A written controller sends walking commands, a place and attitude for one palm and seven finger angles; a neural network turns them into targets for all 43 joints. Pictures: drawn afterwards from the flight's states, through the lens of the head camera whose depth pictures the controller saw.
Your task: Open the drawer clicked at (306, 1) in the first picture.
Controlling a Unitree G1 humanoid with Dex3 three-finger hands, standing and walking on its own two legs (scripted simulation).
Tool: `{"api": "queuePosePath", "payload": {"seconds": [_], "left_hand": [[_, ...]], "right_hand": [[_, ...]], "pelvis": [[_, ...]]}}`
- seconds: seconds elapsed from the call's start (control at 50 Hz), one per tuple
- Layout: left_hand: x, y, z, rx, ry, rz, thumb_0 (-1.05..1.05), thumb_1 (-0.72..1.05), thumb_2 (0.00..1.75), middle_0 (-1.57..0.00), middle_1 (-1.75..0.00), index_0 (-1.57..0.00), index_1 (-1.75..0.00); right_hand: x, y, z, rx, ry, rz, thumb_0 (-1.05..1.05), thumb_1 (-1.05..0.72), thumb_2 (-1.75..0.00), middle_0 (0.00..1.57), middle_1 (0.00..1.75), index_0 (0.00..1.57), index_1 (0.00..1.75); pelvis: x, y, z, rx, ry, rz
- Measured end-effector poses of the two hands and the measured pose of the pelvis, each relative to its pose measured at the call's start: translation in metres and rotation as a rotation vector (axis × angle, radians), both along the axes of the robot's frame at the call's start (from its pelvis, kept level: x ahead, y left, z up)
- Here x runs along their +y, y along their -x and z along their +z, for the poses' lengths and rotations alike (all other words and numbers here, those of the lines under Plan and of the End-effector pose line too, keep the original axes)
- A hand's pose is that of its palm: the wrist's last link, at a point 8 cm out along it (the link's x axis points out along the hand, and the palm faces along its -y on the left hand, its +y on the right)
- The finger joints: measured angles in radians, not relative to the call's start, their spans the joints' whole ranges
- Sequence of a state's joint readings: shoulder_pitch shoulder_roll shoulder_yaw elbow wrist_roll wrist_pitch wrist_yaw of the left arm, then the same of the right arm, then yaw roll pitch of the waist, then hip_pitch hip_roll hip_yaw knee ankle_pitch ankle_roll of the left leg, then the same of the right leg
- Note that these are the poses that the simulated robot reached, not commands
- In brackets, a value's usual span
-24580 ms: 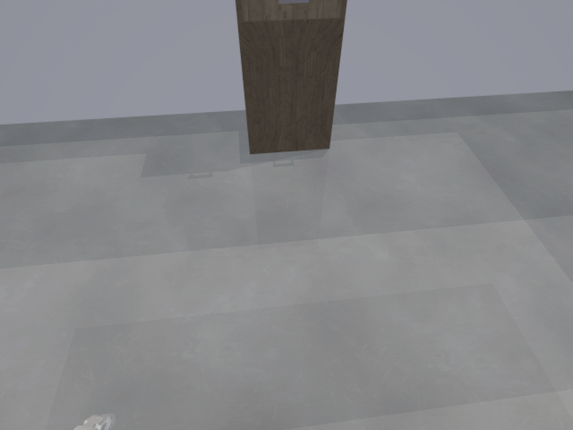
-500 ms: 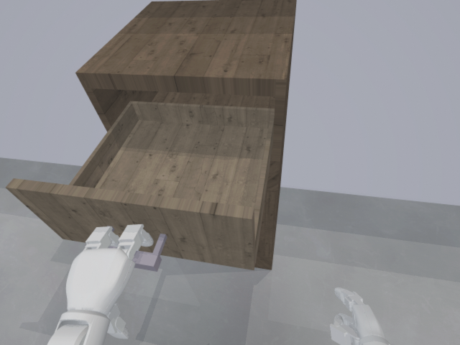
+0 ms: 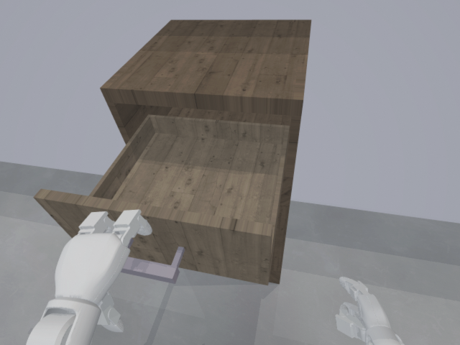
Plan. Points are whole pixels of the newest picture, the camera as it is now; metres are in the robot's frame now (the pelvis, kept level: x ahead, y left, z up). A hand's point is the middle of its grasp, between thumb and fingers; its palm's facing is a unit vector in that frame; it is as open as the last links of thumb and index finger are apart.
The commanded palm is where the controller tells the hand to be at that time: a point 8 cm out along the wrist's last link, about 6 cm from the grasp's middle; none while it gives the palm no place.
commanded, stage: lift the hand off the handle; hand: left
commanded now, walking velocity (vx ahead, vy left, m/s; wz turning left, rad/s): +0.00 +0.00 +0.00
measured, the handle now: (148, 257) +0.24 +0.19 +0.03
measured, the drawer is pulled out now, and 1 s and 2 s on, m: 0.29 0.29 0.29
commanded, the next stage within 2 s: draw the hand back to the body in 0.66 s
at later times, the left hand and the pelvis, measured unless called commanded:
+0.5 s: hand (101, 235) +0.21 +0.21 +0.16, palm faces +0.16 -0.14 -0.98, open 13.8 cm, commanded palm +0.16 +0.21 +0.22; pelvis +0.00 +0.01 +0.01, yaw +0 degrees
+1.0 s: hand (87, 244) +0.19 +0.21 +0.17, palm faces +0.10 -0.09 -0.99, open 13.8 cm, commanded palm +0.15 +0.22 +0.23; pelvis -0.01 -0.01 +0.01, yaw +1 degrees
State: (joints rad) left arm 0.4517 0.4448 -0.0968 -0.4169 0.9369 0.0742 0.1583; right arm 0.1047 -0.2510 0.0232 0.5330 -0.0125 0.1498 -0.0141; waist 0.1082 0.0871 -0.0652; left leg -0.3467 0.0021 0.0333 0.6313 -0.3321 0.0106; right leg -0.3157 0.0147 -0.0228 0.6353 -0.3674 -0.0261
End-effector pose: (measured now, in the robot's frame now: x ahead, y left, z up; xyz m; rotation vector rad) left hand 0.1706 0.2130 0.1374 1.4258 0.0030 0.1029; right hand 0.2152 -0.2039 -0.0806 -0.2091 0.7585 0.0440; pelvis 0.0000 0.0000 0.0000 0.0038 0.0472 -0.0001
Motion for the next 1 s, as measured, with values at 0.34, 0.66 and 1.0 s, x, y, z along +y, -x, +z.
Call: {"api": "queuePosePath", "payload": {"seconds": [0.34,0.66,1.0], "left_hand": [[0.004,-0.007,0.053,-0.078,0.013,-0.017,-0.01,-0.49,0.30,-0.32,-1.20,-0.33,-1.21],[-0.001,-0.004,0.090,-0.096,-0.008,-0.037,-0.01,-0.49,0.30,-0.32,-1.20,-0.32,-1.20],[0.004,0.006,0.084,-0.037,-0.051,-0.041,-0.01,-0.49,0.30,-0.32,-1.20,-0.32,-1.20]], "right_hand": [[0.025,-0.006,0.009,0.004,-0.062,0.034,0.02,-0.91,-0.90,0.20,0.30,0.20,0.30],[0.015,-0.008,0.021,-0.036,-0.084,0.032,0.02,-0.91,-0.90,0.20,0.30,0.20,0.30],[-0.007,0.006,0.012,-0.024,-0.050,0.018,0.02,-0.91,-0.90,0.20,0.30,0.20,0.30]], "pelvis": [[0.013,-0.002,0.009,-0.035,0.007,0.001],[0.004,0.005,0.013,-0.072,0.002,0.002],[-0.010,0.007,0.011,-0.068,0.002,0.020]]}}
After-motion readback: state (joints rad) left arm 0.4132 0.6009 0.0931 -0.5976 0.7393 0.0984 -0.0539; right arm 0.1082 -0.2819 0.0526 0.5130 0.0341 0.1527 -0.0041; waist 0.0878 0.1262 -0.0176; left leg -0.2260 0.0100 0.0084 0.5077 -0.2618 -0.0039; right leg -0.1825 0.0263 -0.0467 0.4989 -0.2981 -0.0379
